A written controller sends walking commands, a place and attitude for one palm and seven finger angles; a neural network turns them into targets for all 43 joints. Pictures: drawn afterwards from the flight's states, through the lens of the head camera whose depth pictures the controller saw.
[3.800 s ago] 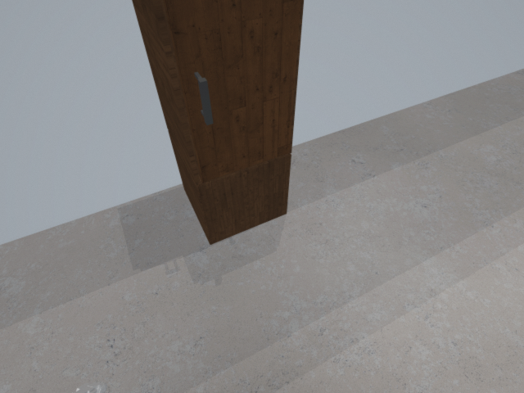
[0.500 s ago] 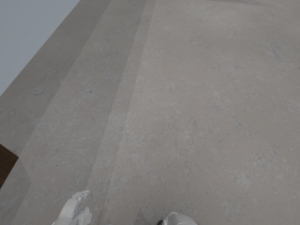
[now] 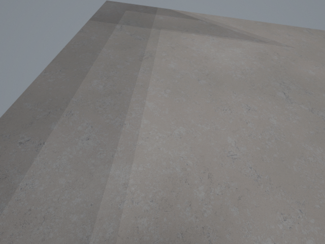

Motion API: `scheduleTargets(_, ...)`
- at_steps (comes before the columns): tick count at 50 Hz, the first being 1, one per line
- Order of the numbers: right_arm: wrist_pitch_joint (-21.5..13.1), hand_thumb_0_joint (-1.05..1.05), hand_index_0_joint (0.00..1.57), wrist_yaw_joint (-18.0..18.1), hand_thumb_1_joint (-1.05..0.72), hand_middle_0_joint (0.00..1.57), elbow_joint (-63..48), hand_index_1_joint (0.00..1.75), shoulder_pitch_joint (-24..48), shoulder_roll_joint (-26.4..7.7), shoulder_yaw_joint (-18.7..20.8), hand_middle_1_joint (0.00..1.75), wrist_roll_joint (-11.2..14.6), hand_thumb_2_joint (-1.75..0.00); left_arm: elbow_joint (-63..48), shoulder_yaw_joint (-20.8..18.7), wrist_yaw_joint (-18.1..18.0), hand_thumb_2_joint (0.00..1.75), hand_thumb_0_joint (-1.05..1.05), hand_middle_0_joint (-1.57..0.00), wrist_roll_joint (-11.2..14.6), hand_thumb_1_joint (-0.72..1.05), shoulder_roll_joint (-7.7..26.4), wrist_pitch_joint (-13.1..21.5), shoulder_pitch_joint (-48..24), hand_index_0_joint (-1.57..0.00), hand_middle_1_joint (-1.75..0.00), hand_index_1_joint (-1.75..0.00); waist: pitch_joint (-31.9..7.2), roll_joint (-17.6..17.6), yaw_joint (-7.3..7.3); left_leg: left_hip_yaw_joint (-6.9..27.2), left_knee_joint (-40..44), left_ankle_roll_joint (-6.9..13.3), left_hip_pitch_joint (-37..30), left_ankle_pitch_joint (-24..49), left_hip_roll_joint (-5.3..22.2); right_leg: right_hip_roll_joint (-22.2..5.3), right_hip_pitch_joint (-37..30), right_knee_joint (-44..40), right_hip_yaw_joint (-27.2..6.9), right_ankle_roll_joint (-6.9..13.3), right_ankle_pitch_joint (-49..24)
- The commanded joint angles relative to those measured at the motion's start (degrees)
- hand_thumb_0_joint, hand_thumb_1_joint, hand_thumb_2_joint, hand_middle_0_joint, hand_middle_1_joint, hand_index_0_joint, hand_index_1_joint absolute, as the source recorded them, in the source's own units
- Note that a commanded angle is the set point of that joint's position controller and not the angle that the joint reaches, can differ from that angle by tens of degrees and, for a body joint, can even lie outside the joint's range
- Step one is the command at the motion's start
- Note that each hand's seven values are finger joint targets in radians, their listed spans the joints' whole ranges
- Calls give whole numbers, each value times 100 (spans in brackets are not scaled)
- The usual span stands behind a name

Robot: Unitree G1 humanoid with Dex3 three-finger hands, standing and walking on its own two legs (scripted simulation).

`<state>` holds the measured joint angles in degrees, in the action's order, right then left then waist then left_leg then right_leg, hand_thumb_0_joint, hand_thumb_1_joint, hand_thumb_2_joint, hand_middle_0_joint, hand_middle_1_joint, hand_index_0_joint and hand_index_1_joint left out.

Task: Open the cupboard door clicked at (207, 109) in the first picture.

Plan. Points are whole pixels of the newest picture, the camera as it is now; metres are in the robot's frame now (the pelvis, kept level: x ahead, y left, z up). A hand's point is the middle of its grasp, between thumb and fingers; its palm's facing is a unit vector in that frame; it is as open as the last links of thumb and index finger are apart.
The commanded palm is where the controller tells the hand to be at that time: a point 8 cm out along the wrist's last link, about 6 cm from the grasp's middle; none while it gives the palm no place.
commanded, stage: walk to a spot facing it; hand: left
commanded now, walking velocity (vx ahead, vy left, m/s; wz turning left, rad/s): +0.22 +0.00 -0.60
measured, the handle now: out of the picture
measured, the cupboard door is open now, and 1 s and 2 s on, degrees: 0 0 0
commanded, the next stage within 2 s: turn to face it in 0.16 s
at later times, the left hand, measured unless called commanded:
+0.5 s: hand (132, 192) +0.31 +0.11 -0.17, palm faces -0.13 -0.97 -0.21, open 7.4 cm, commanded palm none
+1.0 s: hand (90, 216) +0.22 +0.23 -0.18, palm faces +0.22 -0.95 -0.24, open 7.4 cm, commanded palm none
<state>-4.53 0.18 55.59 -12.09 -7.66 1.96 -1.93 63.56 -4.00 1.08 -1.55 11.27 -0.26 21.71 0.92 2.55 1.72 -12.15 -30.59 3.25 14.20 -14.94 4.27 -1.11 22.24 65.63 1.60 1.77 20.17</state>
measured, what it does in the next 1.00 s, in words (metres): walks ahead: right foot, then left foot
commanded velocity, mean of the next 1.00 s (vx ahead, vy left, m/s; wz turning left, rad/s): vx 0.01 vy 0.00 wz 0.32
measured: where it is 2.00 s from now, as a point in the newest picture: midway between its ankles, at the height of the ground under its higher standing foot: outside the picture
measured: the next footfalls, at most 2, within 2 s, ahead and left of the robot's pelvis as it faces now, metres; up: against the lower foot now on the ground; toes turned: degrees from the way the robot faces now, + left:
right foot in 0.40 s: +0.25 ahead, -0.14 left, +0.00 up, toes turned -17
left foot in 0.80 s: +0.24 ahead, +0.10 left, +0.00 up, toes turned +14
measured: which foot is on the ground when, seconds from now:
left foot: down 0.00-0.40, up 0.42-0.78, down 0.80-1.00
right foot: up 0.00-0.38, down 0.40-0.80, up 0.82-1.00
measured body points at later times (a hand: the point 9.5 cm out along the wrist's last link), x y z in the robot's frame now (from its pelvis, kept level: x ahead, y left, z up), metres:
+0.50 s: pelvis +0.16 -0.04 -0.02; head +0.19 -0.06 +0.43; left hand +0.31 +0.17 -0.15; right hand +0.05 -0.22 -0.18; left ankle +0.06 +0.09 -0.67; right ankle +0.21 -0.13 -0.74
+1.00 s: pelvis +0.19 +0.00 +0.00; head +0.23 +0.03 +0.44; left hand +0.21 +0.28 -0.16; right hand +0.29 -0.25 -0.13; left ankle +0.20 +0.09 -0.74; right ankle +0.19 -0.15 -0.66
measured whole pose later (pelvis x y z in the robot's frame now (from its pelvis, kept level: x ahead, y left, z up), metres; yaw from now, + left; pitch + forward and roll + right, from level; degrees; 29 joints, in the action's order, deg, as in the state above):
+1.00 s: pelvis +0.19 +0.00 +0.00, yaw +10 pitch +2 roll -1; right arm 0.7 0.2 53.4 -13.0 -11.5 3.7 -1.6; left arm 54.3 -5.7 -0.5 -0.9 15.0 -3.4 10.5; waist 3.5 2.0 -0.8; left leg -4.1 -31.1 2.9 19.3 -13.4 0.8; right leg -4.9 29.5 64.8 3.1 -4.6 21.9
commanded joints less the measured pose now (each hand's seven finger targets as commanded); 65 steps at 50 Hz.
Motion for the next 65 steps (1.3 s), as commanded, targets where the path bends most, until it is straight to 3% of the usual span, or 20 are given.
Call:
scheduleTargets(1, -100, 0, 20, 178, -90, 20, 116, 30, -800, -685, 127, 30, 86, -90, -472, -119, 43, 90, 0, -20, -48, 90, 54, 52, -42, -20, -30, -30, 296, -926, -97, 864, 1973, -184, -489, 867, 1440, -441, 1210, 474, -171, -208, -838)
scheduleTargets(15, 132, 0, 20, 230, -90, 20, 587, 30, -1545, -708, 188, 30, 12, -90, -1001, -43, 15, 90, 0, -20, -29, 90, -162, -3, -1498, -20, -30, -30, 528, -1126, -441, -150, 777, 308, -1241, 4212, 1553, -138, 764, -2391, 687, -148, -743)
scheduleTargets(17, 148, 0, 20, 226, -90, 20, 630, 30, -1380, -815, 194, 30, 56, -90, -783, -3, -63, 90, 0, -20, -54, 90, -62, 109, -729, -20, -30, -30, -121, -1053, -67, -135, -86, 176, -1324, 4665, 1460, 36, -389, -3159, 734, -51, -1159)
scheduleTargets(18, 148, 0, 20, 197, -90, 20, 641, 30, -1368, -777, 168, 30, 101, -90, -572, -13, -113, 90, 0, -20, -65, 90, 144, 200, -165, -20, -30, -30, -498, -736, 204, -153, -777, -31, -1046, 4150, 1216, -44, -1377, -3826, 727, -67, -2046)
scheduleTargets(19, 137, 0, 20, 147, -90, 20, 668, 30, -1601, -456, 104, 30, 173, -90, -358, -75, -208, 90, 0, -20, -76, 90, 614, 316, 308, -20, -30, -30, -1163, 172, 321, -152, -1882, -301, 124, 2250, 795, -1136, -2955, -3640, -253, 208, -4334)
scheduleTargets(20, 170, 0, 20, 148, -90, 20, 574, 30, -1732, -198, 56, 30, 223, -90, -244, -102, -247, 90, 0, -20, 11, 90, 1001, 381, 586, -20, -30, -30, -1599, 803, 267, 247, -3184, -492, 1029, -1881, 67, -2480, -3634, -3487, -1386, 941, -7136)
scheduleTargets(22, 337, 0, 20, 190, -90, 20, 442, 30, -1399, -226, 67, 30, 211, -90, -497, -82, -290, 90, 0, -20, 55, 90, 1033, 321, -69, -20, -30, -30, -1369, 1005, 189, 1170, -3993, -476, 1215, -2084, 156, -2566, -2653, -4063, -1259, 1190, -5645)
scheduleTargets(25, 551, 0, 20, 126, -90, 20, 511, 30, -1106, -204, 130, 30, 128, -90, -755, 18, -368, 90, 0, -20, 49, 90, 578, 211, -1024, -20, -30, -30, -141, 52, -178, 1161, -3912, -546, 1154, -1326, 301, -2127, -927, -4606, -290, 746, -3726)
scheduleTargets(29, 728, 0, 20, 21, -90, 20, 398, 30, -1237, -198, 172, 30, 81, -90, -1009, -17, -361, 90, 0, -20, 20, 90, 545, 129, -1424, -20, -30, -30, -23, 486, -398, 852, -3297, -627, 1036, -933, 270, -1942, -349, -4965, 407, 536, -1674)
scheduleTargets(38, 609, 0, 20, -96, -90, 20, -265, 30, -736, -636, 312, 30, 43, -90, -1281, -226, -292, 90, 0, -20, 18, 90, 822, -59, -1321, -20, -30, -30, -146, 65, -389, 353, -454, -550, 103, -26, 45, -1939, -354, -3528, 1007, 107, -823)
scheduleTargets(39, 571, 0, 20, -102, -90, 20, -285, 30, -915, -987, 388, 30, 30, -90, -1383, -212, -258, 90, 0, -20, 62, 90, 668, -115, -1268, -20, -30, -30, -148, -912, -480, 1241, 375, -323, -166, 393, 476, -1506, 137, -2620, 1174, -177, -110)
scheduleTargets(40, 524, 0, 20, -74, -90, 20, -398, 30, -1141, -1567, 511, 30, -2, -90, -1652, -148, -209, 90, 0, -20, 89, 90, 306, -138, -1373, -20, -30, -30, -53, -2478, -619, 3194, 1233, 323, -387, 1661, 1760, -721, 1197, -1221, 1254, -633, 1509)
scheduleTargets(41, 504, 0, 20, 9, -90, 20, -324, 30, -1243, -1796, 552, 30, -29, -90, -1825, -113, -214, 90, 0, -20, 25, 90, 360, -162, -1737, -20, -30, -30, -130, -2090, -789, 3883, 1496, 805, -282, 1712, 2207, -539, 1436, -16, 513, -593, 1687)
scheduleTargets(43, 457, 0, 20, 94, -90, 20, -433, 30, -692, -1618, 473, 30, 18, -90, -1715, -182, -186, 90, 0, -20, 18, 90, 399, -124, -1692, -20, -30, -30, -358, -1644, -505, 3257, 1238, 648, -350, 1453, 1663, -576, 1636, 577, -60, -564, 776)
scheduleTargets(47, 379, 0, 20, 108, -90, 20, -629, 30, -149, -1433, 383, 30, 60, -90, -1407, -199, -146, 90, 0, -20, 50, 90, 559, -138, -1152, -20, -30, -30, -588, -1045, -251, 2297, 1137, 462, -559, 2024, 1019, -535, 1155, 141, -87, -685, 7)
scheduleTargets(54, 508, 0, 20, 56, -90, 20, -548, 30, -310, -1649, 489, 30, 47, -90, -1583, -134, -204, 90, 0, -20, 104, 90, 555, -151, -1393, -20, -30, -30, -491, -979, -465, 2873, 1066, 711, -764, 1937, 1044, -297, 705, -1372, -70, -716, 577)
scheduleTargets(60, 618, 0, 20, -14, -90, 20, -729, 30, 287, -1669, 557, 30, 77, -90, -1501, -119, -249, 90, 0, -20, 140, 90, 671, -57, -622, -20, -30, -30, -585, -1080, -107, 3015, 557, 391, 185, 1746, 554, -9, -977, -3543, 85, -574, -262)
scheduleTargets(61, 630, 0, 20, -35, -90, 20, -805, 30, 357, -1522, 541, 30, 114, -90, -1477, -169, -274, 90, 0, -20, 118, 90, 838, -14, -380, -20, -30, -30, -577, -714, 31, 2831, 177, 106, 843, 1028, 256, -295, -1722, -4406, -84, -492, -657)
scheduleTargets(63, 634, 0, 20, -81, -90, 20, -1064, 30, 363, -1085, 489, 30, 87, -90, -1661, -254, -320, 90, 0, -20, 4, 90, 1658, 9, -527, -20, -30, -30, -292, 1506, 56, 1477, -2360, -559, 2275, -1780, -775, -2775, -1666, -5312, -2238, 532, -613)
scheduleTargets(65, 744, 0, 20, -109, -90, 20, -948, 30, 453, -1249, 547, 30, 52, -90, -1782, -212, -353, 90, 0, -20, 34, 90, 1286, 32, -1002, -20, -30, -30, 127, 1101, -173, 1702, -3668, -526, 2146, -1381, -415, -2385, -808, -5206, -1730, 534, -803)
